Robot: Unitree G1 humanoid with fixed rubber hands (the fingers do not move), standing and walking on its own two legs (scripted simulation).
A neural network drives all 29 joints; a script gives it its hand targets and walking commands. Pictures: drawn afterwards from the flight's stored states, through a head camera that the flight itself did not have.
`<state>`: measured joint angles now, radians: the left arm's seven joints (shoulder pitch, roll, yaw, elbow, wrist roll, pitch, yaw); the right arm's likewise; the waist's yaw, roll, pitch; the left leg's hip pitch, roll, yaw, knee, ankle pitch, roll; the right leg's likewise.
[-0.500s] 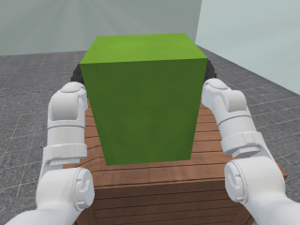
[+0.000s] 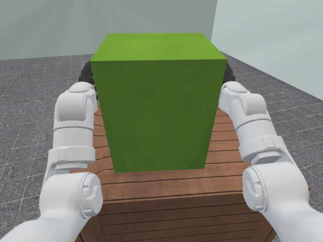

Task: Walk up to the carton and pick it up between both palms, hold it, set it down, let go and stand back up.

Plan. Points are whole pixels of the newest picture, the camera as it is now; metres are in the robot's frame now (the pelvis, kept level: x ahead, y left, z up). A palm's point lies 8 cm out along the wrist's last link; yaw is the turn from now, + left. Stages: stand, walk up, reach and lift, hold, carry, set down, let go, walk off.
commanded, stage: hold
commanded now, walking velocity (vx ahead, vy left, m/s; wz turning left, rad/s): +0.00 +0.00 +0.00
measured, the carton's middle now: (157, 103) +0.39 +0.00 +0.23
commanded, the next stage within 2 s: none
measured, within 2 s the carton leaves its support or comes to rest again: neither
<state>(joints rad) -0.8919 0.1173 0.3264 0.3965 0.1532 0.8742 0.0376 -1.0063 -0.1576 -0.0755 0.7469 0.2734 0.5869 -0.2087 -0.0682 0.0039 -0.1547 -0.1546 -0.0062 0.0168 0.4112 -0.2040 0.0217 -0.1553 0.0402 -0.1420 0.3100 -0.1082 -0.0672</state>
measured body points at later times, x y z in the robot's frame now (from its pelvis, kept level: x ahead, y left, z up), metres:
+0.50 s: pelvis +0.00 +0.00 +0.00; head -0.08 +0.02 +0.44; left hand +0.37 +0.18 +0.26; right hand +0.38 -0.15 +0.26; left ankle +0.02 +0.10 -0.74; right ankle +0.05 -0.07 -0.74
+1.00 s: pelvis -0.01 +0.00 +0.00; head -0.09 +0.01 +0.44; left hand +0.38 +0.17 +0.27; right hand +0.38 -0.16 +0.28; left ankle +0.02 +0.10 -0.74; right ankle +0.05 -0.07 -0.74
